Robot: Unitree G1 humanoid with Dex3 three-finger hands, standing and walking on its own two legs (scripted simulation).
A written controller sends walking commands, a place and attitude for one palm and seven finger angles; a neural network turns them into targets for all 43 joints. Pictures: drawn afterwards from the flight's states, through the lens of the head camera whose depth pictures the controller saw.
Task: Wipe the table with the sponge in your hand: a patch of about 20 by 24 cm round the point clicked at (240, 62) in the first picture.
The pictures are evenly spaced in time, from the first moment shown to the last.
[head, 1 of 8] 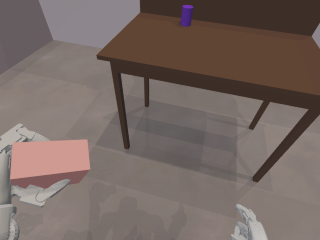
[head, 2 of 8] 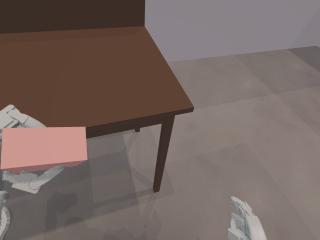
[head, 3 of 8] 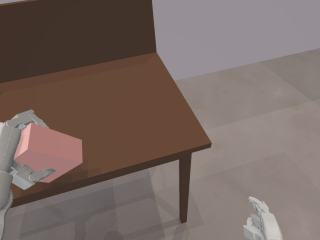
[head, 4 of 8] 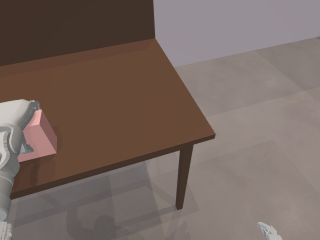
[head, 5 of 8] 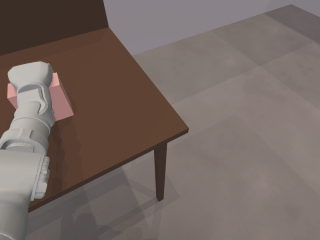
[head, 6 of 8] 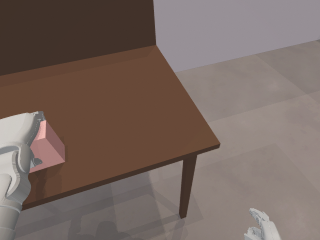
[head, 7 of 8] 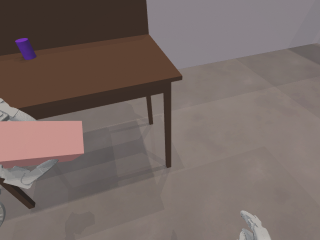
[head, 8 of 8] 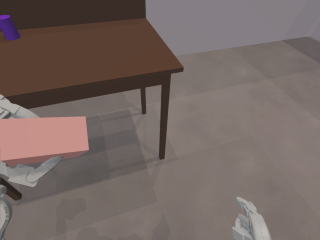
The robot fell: no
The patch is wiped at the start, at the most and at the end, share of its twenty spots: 0.00 1.00 1.00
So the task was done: yes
